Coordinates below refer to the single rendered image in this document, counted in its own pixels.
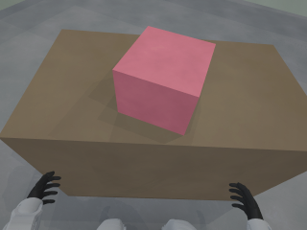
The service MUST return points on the robot right hand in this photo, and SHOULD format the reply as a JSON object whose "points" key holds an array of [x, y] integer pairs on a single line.
{"points": [[250, 206]]}

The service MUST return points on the pedestal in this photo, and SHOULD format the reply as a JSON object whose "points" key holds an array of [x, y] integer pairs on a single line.
{"points": [[249, 125]]}

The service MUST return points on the robot left hand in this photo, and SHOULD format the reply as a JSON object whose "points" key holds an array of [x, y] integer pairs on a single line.
{"points": [[39, 188]]}

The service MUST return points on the carton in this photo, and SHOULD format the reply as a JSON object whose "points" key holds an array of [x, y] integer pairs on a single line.
{"points": [[160, 78]]}

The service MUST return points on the robot right thigh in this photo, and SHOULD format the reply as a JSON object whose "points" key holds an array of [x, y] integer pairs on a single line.
{"points": [[178, 224]]}

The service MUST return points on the robot left thigh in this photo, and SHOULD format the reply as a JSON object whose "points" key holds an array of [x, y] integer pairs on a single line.
{"points": [[112, 224]]}

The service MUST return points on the left robot forearm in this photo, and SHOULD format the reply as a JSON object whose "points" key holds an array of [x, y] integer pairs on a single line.
{"points": [[27, 215]]}

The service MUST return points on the right robot forearm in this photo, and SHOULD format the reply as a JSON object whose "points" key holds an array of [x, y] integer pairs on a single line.
{"points": [[257, 224]]}

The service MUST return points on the robot thigh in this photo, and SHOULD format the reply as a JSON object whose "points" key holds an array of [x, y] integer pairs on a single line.
{"points": [[178, 224], [112, 224]]}

